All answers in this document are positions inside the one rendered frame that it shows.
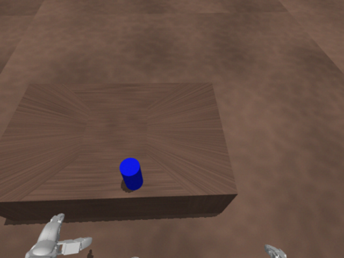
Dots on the right robot hand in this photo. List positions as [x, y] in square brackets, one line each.
[274, 252]

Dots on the left robot hand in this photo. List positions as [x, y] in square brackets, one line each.
[52, 232]

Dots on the left robot arm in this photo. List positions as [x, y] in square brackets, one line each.
[43, 249]

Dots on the can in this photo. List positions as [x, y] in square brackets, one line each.
[131, 173]

